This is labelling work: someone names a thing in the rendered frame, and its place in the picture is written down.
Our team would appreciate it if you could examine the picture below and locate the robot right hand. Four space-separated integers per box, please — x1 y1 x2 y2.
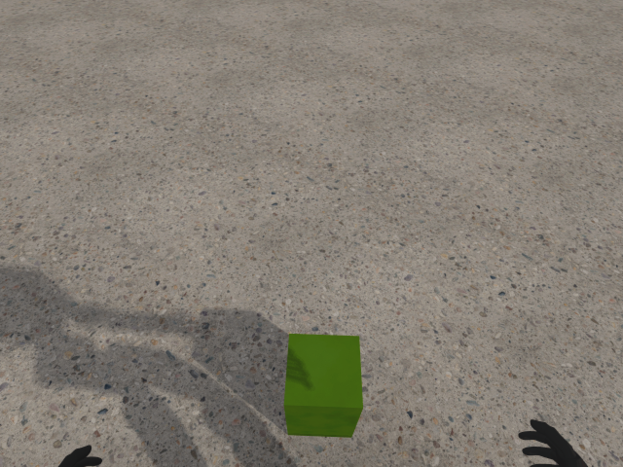
518 419 588 467

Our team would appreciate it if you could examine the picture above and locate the robot left hand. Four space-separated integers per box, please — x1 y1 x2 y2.
58 445 102 467

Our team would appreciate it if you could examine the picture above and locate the carton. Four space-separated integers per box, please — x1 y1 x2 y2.
284 334 363 438

